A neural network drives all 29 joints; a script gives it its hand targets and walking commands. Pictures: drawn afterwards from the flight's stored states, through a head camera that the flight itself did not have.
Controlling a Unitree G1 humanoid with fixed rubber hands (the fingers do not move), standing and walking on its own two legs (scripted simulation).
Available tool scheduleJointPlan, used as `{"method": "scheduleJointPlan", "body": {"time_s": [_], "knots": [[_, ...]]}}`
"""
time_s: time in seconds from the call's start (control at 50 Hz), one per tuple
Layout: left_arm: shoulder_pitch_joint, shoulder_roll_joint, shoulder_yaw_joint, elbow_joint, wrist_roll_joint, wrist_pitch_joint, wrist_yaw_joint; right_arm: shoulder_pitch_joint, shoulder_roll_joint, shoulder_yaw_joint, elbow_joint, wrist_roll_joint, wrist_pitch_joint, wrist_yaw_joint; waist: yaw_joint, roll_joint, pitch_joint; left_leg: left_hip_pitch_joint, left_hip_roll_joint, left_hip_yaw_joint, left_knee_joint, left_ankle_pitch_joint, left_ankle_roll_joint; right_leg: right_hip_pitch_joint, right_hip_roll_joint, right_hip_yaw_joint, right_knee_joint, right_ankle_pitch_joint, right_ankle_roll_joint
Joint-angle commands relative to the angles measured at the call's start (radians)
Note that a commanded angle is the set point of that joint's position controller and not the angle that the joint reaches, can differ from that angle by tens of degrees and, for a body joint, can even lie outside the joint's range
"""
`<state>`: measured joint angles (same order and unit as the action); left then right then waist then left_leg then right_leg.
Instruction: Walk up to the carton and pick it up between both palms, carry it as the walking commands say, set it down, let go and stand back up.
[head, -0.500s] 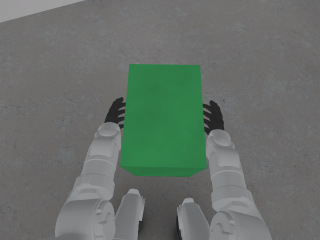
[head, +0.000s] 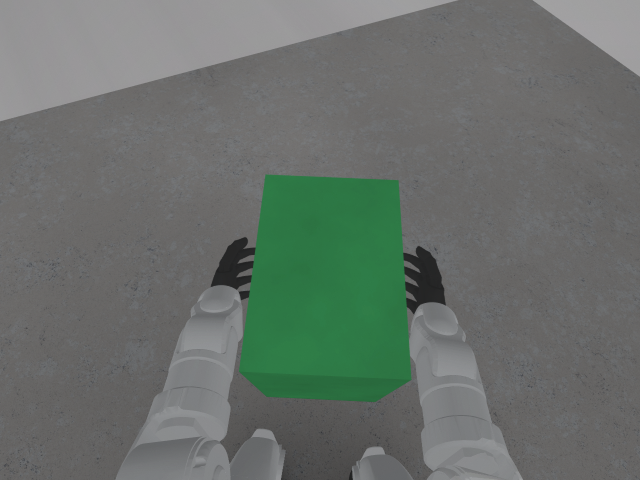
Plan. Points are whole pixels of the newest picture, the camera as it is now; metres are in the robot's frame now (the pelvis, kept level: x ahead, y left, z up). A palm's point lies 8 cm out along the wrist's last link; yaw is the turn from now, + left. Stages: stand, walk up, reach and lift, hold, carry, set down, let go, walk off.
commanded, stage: reach and lift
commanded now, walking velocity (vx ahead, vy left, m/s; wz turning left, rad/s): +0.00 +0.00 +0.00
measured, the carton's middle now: (325, 299) +0.37 +0.01 -0.09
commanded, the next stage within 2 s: none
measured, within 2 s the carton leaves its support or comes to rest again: neither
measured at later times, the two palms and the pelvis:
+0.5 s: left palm (214, 282) +0.33 +0.15 +0.03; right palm (448, 298) +0.33 -0.12 +0.04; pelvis +0.00 +0.01 +0.03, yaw +0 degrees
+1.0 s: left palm (206, 273) +0.32 +0.14 +0.09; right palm (469, 283) +0.32 -0.13 +0.10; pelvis +0.02 +0.00 +0.05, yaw +0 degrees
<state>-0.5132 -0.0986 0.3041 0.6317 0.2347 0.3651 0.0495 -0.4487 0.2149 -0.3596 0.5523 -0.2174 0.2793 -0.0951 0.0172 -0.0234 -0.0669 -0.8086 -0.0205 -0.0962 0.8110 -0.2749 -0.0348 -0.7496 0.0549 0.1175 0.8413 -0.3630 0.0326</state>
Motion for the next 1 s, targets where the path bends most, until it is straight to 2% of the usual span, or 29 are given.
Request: {"method": "scheduleJointPlan", "body": {"time_s": [0.0, 0.26, 0.42, 0.48, 0.68, 0.82, 0.98], "knots": [[-0.617, -1.069, -0.538, -0.071, -0.137, -0.071, -0.250, -0.531, 1.072, 0.576, 0.088, 0.089, 0.027, 0.240, 0.004, 0.015, -0.602, 0.494, -0.094, 0.044, -0.080, 0.251, 0.039, 0.177, 0.073, -0.032, -0.162, 0.240, -0.006], [-0.618, -1.123, -0.565, -0.115, -0.167, 0.023, -0.260, -0.519, 1.058, 0.553, 0.077, 0.111, 0.121, 0.288, -0.010, 0.064, -0.509, 0.659, -0.071, 0.032, -0.211, 0.216, 0.028, 0.296, 0.065, -0.035, -0.278, 0.177, -0.030], [-0.621, -1.139, -0.574, -0.148, -0.190, 0.088, -0.256, -0.518, 1.030, 0.552, 0.058, 0.123, 0.184, 0.308, -0.020, 0.059, -0.417, 0.735, -0.059, 0.022, -0.284, 0.187, 0.022, 0.375, 0.057, -0.032, -0.346, 0.154, -0.041], [-0.605, -1.143, -0.583, -0.171, -0.202, 0.113, -0.254, -0.524, 1.029, 0.574, 0.026, 0.137, 0.207, 0.309, -0.009, 0.050, -0.405, 0.772, -0.060, 0.021, -0.307, 0.210, 0.021, 0.415, 0.056, -0.031, -0.364, 0.177, -0.039], [-0.581, -1.125, -0.634, -0.280, -0.251, 0.212, -0.261, -0.484, 1.037, 0.649, -0.075, 0.191, 0.304, 0.295, -0.009, 0.028, -0.337, 0.849, -0.065, 0.025, -0.371, 0.235, 0.024, 0.519, 0.043, -0.024, -0.430, 0.235, -0.033], [-0.566, -1.078, -0.630, -0.325, -0.266, 0.274, -0.266, -0.471, 1.038, 0.650, -0.112, 0.208, 0.372, 0.286, -0.007, 0.003, -0.260, 0.874, -0.069, 0.030, -0.403, 0.201, 0.033, 0.556, 0.031, -0.023, -0.475, 0.219, -0.025], [-0.584, -1.058, -0.636, -0.374, -0.280, 0.311, -0.267, -0.453, 1.033, 0.624, -0.117, 0.210, 0.415, 0.282, -0.022, 0.021, -0.226, 0.897, -0.075, 0.033, -0.414, 0.209, 0.028, 0.588, 0.027, -0.020, -0.503, 0.238, -0.027]]}}
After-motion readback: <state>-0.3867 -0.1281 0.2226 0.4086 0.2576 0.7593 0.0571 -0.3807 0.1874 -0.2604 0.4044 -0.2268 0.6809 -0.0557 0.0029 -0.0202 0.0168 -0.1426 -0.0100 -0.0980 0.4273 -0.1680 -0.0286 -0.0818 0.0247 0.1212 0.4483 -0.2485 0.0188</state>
